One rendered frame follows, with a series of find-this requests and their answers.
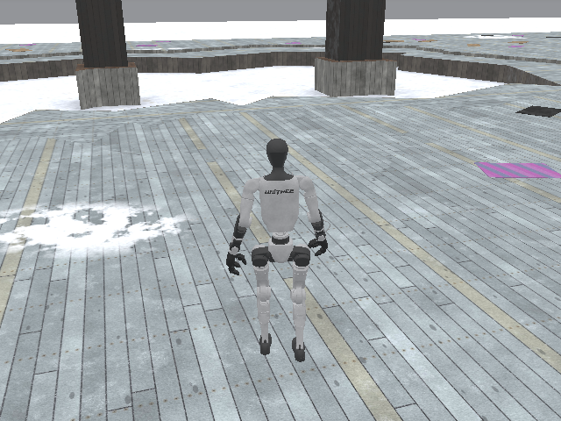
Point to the robot left hand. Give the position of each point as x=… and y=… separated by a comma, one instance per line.
x=231, y=263

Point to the robot right foot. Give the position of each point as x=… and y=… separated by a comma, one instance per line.
x=299, y=353

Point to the left robot shin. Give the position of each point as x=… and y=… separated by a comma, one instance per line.
x=263, y=316

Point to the right robot upper arm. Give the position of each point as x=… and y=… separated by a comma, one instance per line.
x=306, y=184

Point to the robot right hand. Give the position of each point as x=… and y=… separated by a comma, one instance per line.
x=314, y=243

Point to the left robot upper arm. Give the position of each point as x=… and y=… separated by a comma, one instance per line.
x=251, y=186

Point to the robot left forearm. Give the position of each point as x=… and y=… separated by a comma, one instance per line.
x=237, y=238

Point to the robot right forearm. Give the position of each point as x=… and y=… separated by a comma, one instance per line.
x=319, y=228

